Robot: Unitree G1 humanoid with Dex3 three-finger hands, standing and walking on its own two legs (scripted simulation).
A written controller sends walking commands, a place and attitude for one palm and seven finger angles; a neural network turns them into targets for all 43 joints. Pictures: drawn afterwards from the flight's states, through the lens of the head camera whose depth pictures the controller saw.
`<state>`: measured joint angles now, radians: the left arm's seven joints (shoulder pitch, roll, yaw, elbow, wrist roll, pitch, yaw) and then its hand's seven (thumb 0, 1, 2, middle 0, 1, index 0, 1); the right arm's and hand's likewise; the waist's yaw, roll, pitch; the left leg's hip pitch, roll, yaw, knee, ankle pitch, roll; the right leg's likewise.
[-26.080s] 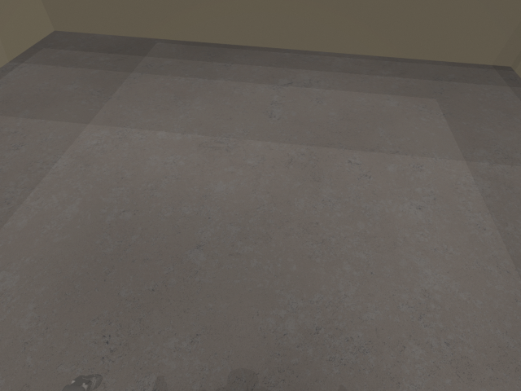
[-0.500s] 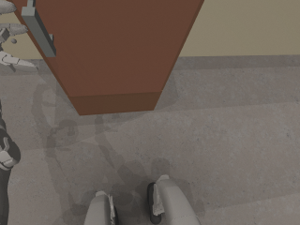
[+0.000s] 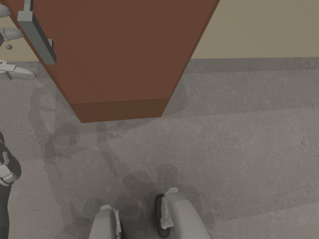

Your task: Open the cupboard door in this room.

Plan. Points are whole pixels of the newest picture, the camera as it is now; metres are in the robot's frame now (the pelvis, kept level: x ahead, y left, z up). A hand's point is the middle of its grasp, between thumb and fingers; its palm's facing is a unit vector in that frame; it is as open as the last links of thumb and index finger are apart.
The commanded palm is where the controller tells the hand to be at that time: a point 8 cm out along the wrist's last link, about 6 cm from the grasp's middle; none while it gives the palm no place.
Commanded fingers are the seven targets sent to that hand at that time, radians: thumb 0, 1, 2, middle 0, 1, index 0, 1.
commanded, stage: move the hooked fingers beside the handle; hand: left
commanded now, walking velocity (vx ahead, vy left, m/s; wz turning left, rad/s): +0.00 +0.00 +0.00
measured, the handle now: (40, 33) +0.57 +0.20 +0.05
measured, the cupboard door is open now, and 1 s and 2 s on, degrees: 0 0 0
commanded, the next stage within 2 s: slide the fingers in behind the handle in 0.36 s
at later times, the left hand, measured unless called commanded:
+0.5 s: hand (10, 49) +0.52 +0.25 +0.06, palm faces +0.01 -1.00 -0.02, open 14.0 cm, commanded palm +0.51 +0.27 +0.06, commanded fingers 0.00 -0.50 0.30 -0.30 -1.20 -0.30 -1.20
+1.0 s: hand (24, 51) +0.52 +0.23 +0.06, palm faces +0.01 -1.00 -0.02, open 13.9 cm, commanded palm +0.51 +0.25 +0.06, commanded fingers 0.00 -0.50 0.30 -0.30 -1.20 -0.30 -1.20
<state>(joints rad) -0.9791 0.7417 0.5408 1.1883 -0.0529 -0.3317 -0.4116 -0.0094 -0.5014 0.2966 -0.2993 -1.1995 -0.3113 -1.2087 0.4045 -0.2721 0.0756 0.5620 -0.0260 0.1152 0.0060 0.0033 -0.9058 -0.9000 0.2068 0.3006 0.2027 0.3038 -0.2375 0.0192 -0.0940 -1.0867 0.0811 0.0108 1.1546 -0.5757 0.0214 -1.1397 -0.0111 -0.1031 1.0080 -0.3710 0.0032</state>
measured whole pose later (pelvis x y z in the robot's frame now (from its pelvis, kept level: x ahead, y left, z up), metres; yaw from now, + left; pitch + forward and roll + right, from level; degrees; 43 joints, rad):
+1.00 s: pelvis -0.01 +0.00 +0.00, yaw +1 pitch +27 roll -4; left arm -0.99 0.64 0.45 1.20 -0.06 -0.38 -0.33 -0.01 -0.50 0.30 -0.30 -1.20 -0.31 -1.22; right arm 0.39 -0.27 0.06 0.59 -0.03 0.10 0.01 0.00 -0.91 -0.90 0.21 0.30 0.20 0.30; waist -0.22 0.02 -0.10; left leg -1.08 0.07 0.01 1.17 -0.57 0.02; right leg -1.13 -0.02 -0.10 1.03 -0.37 0.00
